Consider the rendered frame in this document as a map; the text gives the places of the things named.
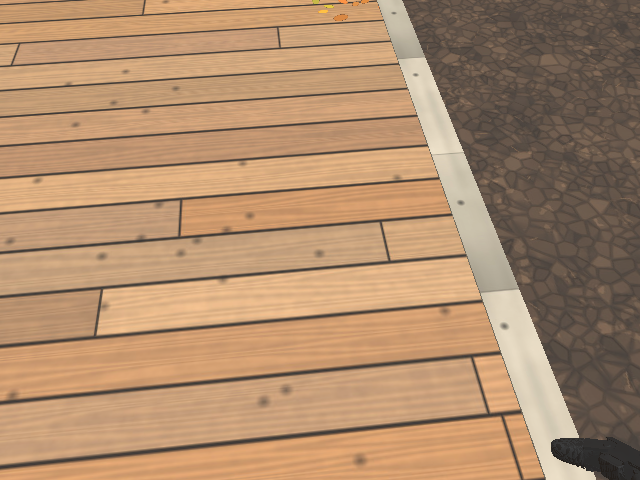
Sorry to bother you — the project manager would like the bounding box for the robot right hand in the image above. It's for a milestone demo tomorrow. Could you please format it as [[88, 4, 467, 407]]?
[[551, 437, 640, 480]]

